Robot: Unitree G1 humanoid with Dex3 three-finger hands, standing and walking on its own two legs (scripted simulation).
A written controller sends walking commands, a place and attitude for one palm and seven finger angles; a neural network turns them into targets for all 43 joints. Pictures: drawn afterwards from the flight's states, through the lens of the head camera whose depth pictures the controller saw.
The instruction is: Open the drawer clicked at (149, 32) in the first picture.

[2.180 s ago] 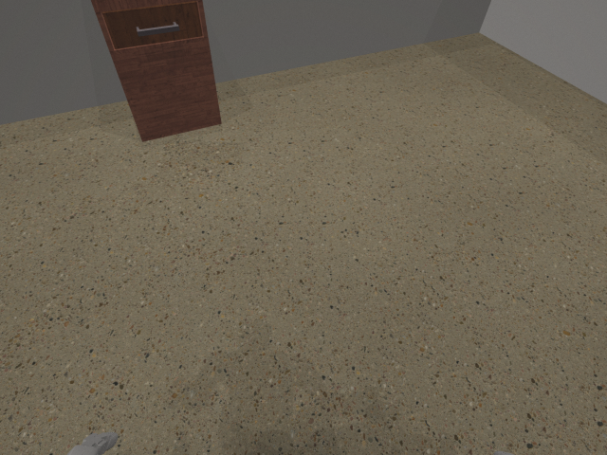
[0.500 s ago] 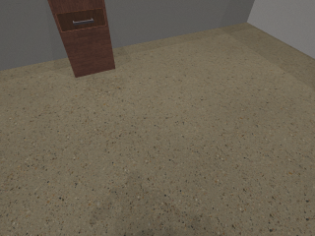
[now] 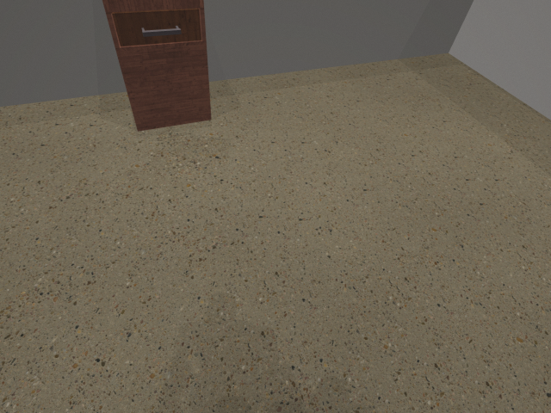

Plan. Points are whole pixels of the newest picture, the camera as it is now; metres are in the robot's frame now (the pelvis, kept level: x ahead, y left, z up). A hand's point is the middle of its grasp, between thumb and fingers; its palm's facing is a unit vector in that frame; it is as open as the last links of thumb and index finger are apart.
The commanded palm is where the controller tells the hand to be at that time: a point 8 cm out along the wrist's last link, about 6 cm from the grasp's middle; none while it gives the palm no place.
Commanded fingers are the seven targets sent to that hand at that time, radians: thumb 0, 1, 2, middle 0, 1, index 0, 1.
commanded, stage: walk to a spot facing it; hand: left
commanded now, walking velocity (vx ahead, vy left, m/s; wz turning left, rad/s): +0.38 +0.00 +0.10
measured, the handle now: (161, 30) +1.71 +0.56 -0.21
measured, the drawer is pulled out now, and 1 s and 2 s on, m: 0.00 0.00 0.00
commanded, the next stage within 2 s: turn to face it in 1.94 s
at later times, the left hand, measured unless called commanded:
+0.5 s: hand (190, 328) +0.30 +0.16 -0.18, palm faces +0.11 -0.98 -0.18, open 7.2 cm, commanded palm none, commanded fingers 0.00 0.90 0.90 -0.20 -0.30 -0.20 -0.30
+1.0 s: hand (174, 247) +0.48 +0.23 -0.17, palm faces +0.09 -0.98 -0.15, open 7.4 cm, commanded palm none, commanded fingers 0.00 0.90 0.90 -0.20 -0.30 -0.20 -0.30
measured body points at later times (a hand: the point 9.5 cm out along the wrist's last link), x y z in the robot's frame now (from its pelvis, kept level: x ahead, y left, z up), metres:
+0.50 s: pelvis +0.23 -0.02 -0.01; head +0.25 -0.01 +0.44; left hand +0.30 +0.21 -0.16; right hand +0.23 -0.26 -0.16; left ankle +0.18 +0.09 -0.66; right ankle +0.26 -0.12 -0.74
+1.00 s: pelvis +0.46 +0.05 +0.01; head +0.47 +0.06 +0.45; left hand +0.47 +0.28 -0.16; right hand +0.45 -0.19 -0.14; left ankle +0.39 +0.13 -0.74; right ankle +0.53 -0.10 -0.67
